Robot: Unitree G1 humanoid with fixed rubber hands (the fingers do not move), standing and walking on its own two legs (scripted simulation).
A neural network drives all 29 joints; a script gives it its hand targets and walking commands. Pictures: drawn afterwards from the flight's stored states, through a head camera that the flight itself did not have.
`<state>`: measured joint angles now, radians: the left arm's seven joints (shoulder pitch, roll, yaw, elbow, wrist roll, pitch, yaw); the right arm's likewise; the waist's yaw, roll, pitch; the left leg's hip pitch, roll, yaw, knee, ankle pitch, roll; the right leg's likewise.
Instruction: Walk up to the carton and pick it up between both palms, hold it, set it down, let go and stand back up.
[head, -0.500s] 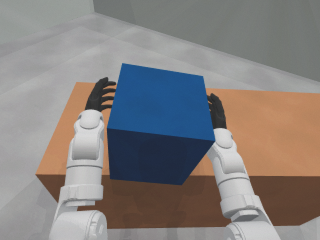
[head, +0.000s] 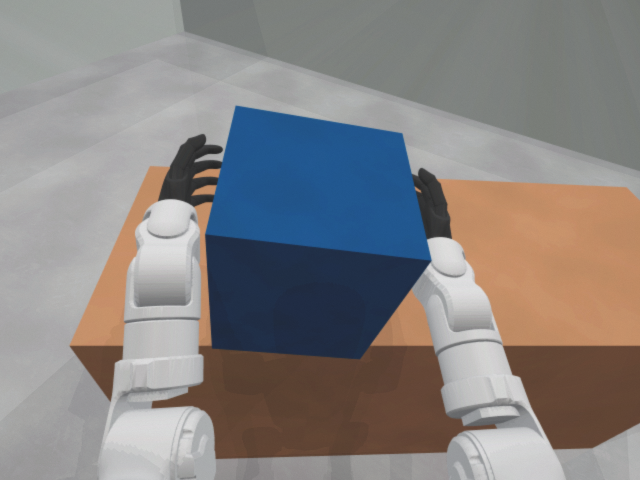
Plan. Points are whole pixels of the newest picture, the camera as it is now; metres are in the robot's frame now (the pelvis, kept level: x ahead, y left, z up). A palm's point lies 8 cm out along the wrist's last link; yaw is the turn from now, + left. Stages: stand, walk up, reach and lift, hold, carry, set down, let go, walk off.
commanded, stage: reach and lift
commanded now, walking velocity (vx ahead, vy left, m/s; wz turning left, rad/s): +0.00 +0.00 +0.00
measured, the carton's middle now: (303, 244) +0.38 -0.01 +0.11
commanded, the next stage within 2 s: hold in 0.76 s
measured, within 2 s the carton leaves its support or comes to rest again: neither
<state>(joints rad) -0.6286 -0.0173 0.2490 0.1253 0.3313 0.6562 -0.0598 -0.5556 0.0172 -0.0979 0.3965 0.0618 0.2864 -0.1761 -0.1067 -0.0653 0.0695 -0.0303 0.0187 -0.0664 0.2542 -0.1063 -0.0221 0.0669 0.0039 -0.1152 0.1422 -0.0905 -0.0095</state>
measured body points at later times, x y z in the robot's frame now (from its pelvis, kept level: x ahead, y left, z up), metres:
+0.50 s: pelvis +0.00 +0.00 +0.00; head -0.02 +0.03 +0.45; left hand +0.39 +0.14 +0.20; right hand +0.37 -0.16 +0.18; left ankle +0.03 +0.13 -0.75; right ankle +0.00 -0.11 -0.75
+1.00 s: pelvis +0.00 +0.00 +0.00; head -0.03 +0.03 +0.45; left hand +0.38 +0.15 +0.22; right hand +0.37 -0.15 +0.20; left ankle +0.03 +0.13 -0.75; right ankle +0.00 -0.11 -0.75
